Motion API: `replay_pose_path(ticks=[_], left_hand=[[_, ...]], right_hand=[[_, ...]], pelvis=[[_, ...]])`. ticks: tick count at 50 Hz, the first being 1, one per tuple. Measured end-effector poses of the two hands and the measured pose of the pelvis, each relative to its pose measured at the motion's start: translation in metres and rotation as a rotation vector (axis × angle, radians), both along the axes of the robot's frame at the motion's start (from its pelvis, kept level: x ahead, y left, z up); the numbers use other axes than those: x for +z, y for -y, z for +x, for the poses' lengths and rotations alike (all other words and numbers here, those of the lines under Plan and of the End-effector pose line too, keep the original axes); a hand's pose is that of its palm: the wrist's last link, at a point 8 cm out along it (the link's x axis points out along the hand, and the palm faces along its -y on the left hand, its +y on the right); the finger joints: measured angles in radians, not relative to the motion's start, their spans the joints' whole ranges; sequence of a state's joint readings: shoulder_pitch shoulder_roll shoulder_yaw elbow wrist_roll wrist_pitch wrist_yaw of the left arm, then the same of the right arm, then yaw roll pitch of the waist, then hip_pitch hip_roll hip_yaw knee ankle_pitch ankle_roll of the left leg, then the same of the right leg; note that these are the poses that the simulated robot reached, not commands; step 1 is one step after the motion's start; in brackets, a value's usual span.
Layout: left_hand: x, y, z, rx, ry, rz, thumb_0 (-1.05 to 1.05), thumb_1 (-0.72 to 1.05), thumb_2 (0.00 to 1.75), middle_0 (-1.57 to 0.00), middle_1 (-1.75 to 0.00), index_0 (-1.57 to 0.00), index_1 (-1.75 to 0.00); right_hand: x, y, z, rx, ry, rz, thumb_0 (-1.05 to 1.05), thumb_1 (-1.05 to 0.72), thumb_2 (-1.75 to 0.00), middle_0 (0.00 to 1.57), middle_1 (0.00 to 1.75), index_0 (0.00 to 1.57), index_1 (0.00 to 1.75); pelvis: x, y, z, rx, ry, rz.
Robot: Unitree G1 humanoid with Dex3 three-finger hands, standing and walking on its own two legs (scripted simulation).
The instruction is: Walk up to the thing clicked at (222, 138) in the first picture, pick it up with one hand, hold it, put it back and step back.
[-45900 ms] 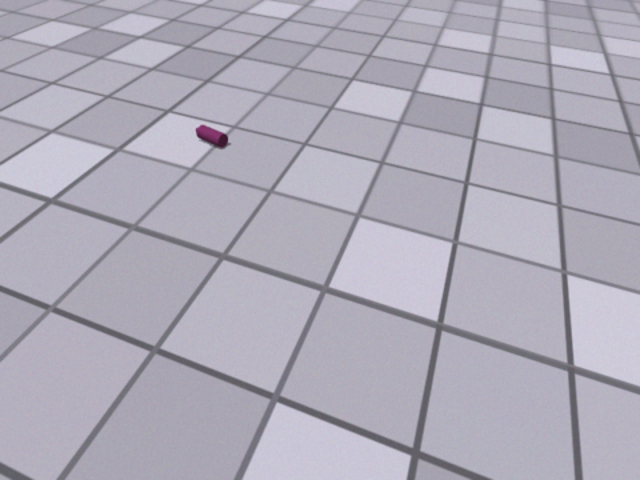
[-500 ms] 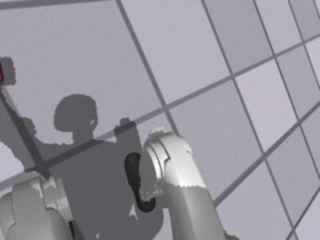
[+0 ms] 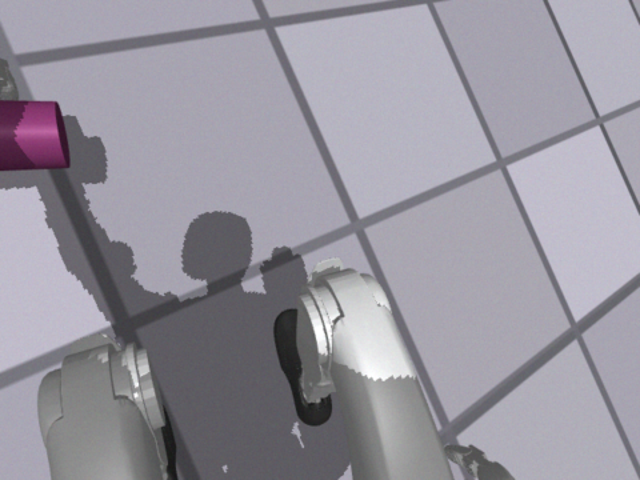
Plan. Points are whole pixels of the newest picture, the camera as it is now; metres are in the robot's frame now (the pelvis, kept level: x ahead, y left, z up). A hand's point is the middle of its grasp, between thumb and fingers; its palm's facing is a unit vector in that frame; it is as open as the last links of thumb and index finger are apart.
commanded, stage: lift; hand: left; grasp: from above
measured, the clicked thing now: out of the picture +0.56 +0.25 -0.18
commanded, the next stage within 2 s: hold in 1.62 s
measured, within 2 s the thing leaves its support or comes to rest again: neither
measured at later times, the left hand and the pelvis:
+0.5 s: hand out of the picture +0.48 +0.27 -0.02, palm faces -0.48 -0.04 -0.88, open 10.5 cm; pelvis +0.00 +0.01 +0.08, yaw +3 degrees
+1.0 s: hand out of the picture +0.39 +0.24 +0.18, palm faces -0.49 -0.07 -0.87, open 10.2 cm; pelvis +0.02 +0.00 +0.25, yaw +5 degrees
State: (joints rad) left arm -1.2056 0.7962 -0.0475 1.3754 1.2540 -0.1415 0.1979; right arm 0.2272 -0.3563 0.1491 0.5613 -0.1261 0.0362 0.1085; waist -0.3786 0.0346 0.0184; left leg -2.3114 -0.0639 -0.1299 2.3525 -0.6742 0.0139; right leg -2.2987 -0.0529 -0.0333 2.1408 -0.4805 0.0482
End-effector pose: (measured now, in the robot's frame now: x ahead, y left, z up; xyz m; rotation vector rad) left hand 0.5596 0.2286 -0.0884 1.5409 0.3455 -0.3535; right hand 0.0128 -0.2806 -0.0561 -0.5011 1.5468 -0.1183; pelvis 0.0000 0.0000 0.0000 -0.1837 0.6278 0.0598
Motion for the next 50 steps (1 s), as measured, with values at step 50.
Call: replay_pose_path(ticks=[50], left_hand=[[0.330,-0.015,-0.160,0.055,-0.066,-0.049,-0.01,0.03,0.34,-0.69,-0.52,-0.71,-0.47]], right_hand=[[0.187,-0.030,0.125,-0.122,0.437,0.163,0.01,-0.90,-0.90,0.20,0.30,0.21,0.30]], pelvis=[[0.250,0.002,0.024,0.012,0.211,0.146]])
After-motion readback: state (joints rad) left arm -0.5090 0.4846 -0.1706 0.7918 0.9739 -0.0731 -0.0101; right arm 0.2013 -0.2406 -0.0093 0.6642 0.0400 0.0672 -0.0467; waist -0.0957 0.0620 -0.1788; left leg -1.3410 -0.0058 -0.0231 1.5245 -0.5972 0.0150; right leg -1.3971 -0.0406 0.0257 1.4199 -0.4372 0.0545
